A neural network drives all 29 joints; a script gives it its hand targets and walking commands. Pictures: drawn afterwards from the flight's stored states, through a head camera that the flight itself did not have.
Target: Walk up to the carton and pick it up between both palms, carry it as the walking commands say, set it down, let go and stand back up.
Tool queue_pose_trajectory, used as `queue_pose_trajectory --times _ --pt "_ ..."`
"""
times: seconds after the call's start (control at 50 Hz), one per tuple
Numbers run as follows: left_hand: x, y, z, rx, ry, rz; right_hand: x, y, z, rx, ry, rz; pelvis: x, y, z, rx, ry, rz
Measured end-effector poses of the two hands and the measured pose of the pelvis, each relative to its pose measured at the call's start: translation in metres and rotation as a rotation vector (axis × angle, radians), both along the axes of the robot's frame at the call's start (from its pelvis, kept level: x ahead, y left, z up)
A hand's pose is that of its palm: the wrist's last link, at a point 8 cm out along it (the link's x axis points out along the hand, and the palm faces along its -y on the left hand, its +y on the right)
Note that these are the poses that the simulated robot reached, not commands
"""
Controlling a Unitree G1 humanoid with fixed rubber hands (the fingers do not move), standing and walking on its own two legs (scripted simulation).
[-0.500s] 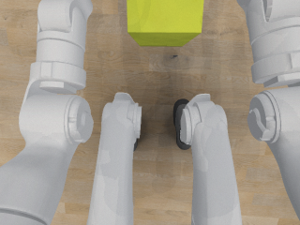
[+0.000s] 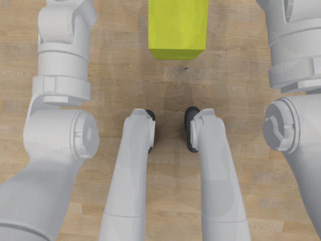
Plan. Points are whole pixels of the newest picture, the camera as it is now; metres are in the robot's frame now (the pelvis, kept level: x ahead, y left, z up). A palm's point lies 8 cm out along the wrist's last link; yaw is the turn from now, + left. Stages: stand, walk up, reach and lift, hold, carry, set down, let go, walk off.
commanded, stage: set down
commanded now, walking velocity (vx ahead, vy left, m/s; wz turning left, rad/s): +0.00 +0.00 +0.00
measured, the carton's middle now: (175, 30) +0.55 +0.00 -0.44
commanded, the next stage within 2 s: let go in 0.26 s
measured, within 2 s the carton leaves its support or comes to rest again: neither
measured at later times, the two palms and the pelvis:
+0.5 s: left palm out of the picture +0.54 +0.20 +0.00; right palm out of the picture +0.57 -0.15 +0.00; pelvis +0.07 +0.00 +0.09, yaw +1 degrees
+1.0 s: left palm out of the picture +0.34 +0.24 +0.09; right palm out of the picture +0.37 -0.18 +0.08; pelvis +0.12 +0.02 +0.17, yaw +1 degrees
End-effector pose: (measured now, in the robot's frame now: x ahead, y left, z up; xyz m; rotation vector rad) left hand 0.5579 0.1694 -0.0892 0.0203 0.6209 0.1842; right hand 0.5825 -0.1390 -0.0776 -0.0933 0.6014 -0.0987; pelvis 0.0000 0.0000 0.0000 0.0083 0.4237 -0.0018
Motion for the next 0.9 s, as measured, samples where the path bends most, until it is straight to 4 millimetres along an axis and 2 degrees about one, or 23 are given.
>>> queue_pose_trajectory --times 0.16,0.3,0.38,0.44,0.54,0.64,0.72,0.9 --pt "-0.001 0.004 0.049 0.002 -0.003 -0.013 0.0 -0.001 0.048 -0.002 0.0 0.011 0.004 -0.001 0.04 0.004 0.017 0.004" --pt "0.001 0.022 0.084 0.034 0.036 -0.012 -0.003 -0.002 0.074 -0.011 0.072 0.038 0.027 -0.003 0.061 0.006 0.109 0.009" --pt "0.005 0.027 0.097 0.049 0.043 -0.029 0.004 -0.001 0.09 -0.01 0.052 0.047 0.043 -0.003 0.073 0.006 0.167 0.012" --pt "0.002 0.028 0.098 0.058 0.061 -0.06 0.002 -0.003 0.09 -0.049 0.068 0.055 0.057 -0.003 0.082 0.004 0.213 0.015" --pt "-0.028 0.031 0.093 0.112 0.108 -0.123 -0.031 -0.014 0.077 -0.082 0.128 0.042 0.08 -0.001 0.102 0.001 0.241 0.02" --pt "-0.068 0.039 0.101 0.145 0.142 -0.161 -0.069 -0.03 0.082 -0.082 0.156 0.005 0.098 0.003 0.118 -0.002 0.217 0.023" --pt "-0.093 0.047 0.119 0.153 0.143 -0.177 -0.094 -0.033 0.101 -0.076 0.144 0.012 0.107 0.006 0.129 -0.007 0.168 0.025" --pt "-0.172 0.068 0.157 0.138 0.181 -0.179 -0.174 -0.037 0.144 -0.058 0.161 0.014 0.119 0.016 0.158 -0.017 -0.014 0.03"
